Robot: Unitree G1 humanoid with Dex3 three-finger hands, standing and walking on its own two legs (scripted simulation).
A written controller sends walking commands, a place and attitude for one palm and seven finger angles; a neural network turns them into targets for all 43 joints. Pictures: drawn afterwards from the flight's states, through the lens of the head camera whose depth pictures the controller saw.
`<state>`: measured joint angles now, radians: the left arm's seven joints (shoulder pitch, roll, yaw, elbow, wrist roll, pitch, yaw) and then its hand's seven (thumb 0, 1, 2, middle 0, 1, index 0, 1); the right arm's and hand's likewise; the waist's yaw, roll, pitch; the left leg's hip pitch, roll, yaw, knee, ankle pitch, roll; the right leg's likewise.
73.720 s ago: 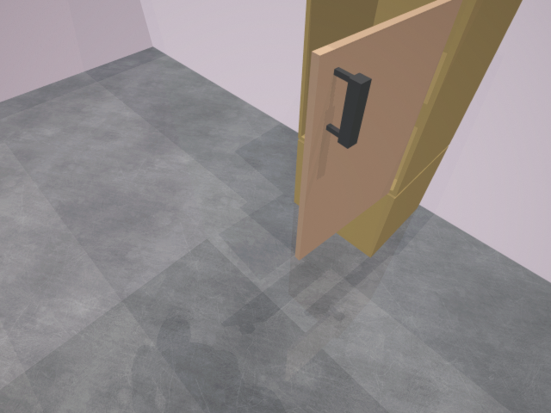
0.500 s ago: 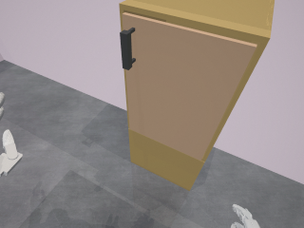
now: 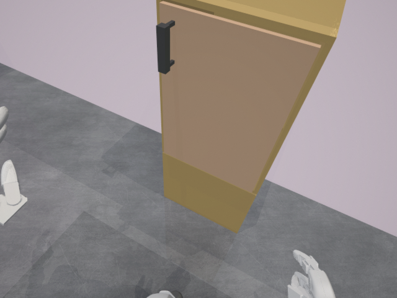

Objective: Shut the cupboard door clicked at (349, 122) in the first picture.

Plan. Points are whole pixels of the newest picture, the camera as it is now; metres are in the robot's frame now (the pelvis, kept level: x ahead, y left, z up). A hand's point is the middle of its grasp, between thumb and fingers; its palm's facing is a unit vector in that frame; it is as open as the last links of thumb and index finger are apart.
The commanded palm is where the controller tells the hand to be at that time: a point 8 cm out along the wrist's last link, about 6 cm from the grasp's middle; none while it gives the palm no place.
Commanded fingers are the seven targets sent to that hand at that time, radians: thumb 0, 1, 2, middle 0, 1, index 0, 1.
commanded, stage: step back with the hand held close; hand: left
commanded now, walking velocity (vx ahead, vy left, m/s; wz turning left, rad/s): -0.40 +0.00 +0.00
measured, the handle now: (167, 47) +0.70 +0.15 +0.16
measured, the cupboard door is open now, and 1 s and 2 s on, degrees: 0 0 0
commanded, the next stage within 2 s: stop stepping back and stand still in 0.24 s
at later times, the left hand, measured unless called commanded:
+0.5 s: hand out of the picture +0.08 +0.33 +0.18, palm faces +0.40 -0.83 -0.40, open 7.4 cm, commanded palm +0.08 +0.36 +0.19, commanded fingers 0.00 0.90 0.90 -0.20 -0.30 -0.20 -0.30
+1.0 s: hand out of the picture +0.02 +0.45 +0.19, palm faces +0.42 -0.79 -0.44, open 7.4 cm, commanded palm -0.06 +0.46 +0.19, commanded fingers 0.00 0.90 0.90 -0.20 -0.30 -0.20 -0.30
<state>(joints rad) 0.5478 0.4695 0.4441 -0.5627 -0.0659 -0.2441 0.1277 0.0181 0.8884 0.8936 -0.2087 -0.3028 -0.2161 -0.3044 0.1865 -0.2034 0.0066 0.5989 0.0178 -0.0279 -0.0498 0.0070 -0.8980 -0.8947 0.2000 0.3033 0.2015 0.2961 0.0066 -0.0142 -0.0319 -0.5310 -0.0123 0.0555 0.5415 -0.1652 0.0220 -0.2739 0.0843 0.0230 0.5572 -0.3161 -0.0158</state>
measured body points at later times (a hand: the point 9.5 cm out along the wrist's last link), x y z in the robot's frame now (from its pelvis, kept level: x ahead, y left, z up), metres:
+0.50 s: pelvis -0.09 +0.08 -0.02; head -0.13 +0.14 +0.42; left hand +0.06 +0.38 +0.21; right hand +0.05 -0.16 -0.08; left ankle +0.01 +0.12 -0.72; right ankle -0.10 -0.11 -0.72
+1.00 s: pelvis -0.23 +0.18 -0.01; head -0.24 +0.21 +0.44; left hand -0.01 +0.49 +0.21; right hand -0.13 -0.06 -0.09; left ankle -0.16 +0.30 -0.73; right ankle -0.21 +0.06 -0.68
